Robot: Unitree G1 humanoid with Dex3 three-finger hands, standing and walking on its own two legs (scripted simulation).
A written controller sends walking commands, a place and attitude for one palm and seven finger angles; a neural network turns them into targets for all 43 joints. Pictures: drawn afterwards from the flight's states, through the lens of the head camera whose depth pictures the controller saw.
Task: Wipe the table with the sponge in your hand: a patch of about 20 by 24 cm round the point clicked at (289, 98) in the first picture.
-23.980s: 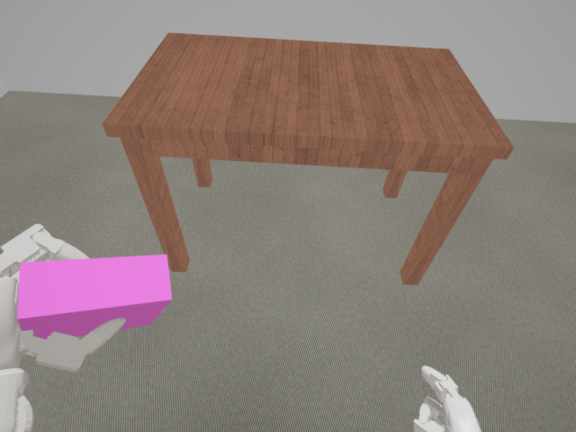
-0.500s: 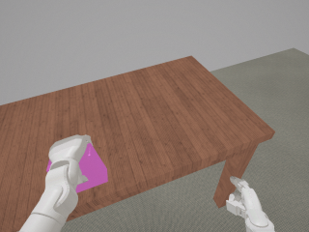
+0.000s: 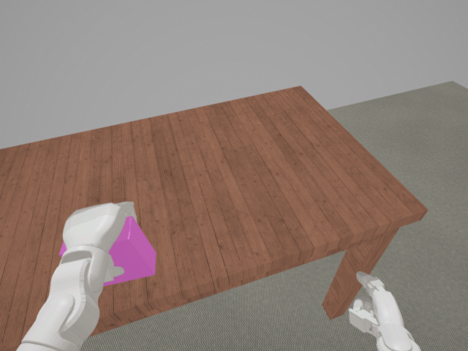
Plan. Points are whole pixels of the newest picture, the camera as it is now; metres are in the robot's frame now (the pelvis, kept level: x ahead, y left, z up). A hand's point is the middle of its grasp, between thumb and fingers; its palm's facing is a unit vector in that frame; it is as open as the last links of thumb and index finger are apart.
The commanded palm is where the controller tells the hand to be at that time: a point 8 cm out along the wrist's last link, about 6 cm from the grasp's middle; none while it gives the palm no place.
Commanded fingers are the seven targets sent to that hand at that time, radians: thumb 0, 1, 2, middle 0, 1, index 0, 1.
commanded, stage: lower the sponge onto the table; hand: left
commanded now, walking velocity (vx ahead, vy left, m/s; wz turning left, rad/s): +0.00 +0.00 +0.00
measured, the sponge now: (118, 259) +0.24 +0.27 +0.01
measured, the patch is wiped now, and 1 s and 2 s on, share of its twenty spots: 0.00 0.05 0.05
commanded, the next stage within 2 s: wipe forward along the first lane in 1.80 s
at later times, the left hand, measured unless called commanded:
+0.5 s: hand (103, 222) +0.27 +0.29 +0.08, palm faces +0.06 -0.08 -1.00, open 9.2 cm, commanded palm +0.24 +0.29 +0.14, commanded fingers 0.00 0.10 1.30 -1.20 -1.60 -1.20 -1.60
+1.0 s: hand (107, 231) +0.27 +0.29 +0.06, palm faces +0.01 -0.10 -0.99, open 9.2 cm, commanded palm +0.24 +0.28 +0.12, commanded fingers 0.00 0.10 1.30 -1.20 -1.60 -1.20 -1.60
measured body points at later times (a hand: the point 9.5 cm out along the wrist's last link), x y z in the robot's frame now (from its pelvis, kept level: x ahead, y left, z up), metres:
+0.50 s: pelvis +0.00 +0.01 +0.00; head -0.01 -0.01 +0.45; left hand +0.27 +0.29 +0.13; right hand +0.24 -0.19 -0.08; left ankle +0.01 +0.10 -0.74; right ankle -0.01 -0.07 -0.74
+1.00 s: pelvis +0.00 +0.01 +0.00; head -0.01 -0.03 +0.45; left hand +0.26 +0.29 +0.11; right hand +0.25 -0.19 -0.09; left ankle +0.01 +0.10 -0.74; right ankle -0.01 -0.07 -0.74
